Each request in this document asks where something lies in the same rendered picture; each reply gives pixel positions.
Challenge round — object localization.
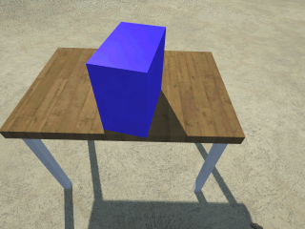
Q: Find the table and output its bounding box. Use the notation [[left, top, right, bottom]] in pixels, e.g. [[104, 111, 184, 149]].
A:
[[0, 47, 245, 192]]

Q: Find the carton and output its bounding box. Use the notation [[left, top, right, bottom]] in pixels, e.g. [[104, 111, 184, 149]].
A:
[[86, 22, 166, 138]]

